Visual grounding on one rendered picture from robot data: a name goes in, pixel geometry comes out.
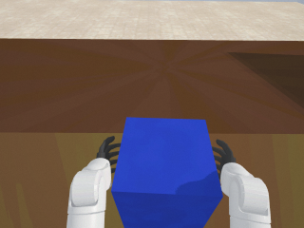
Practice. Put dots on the robot right forearm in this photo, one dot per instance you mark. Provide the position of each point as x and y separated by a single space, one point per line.
249 203

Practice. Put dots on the carton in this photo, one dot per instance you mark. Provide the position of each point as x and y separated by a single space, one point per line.
166 175

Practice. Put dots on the robot left forearm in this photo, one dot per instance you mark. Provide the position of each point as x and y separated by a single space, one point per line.
87 195

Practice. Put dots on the right robot hand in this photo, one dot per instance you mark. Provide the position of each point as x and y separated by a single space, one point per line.
227 155

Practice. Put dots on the left robot hand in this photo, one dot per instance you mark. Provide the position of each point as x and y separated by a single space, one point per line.
105 154

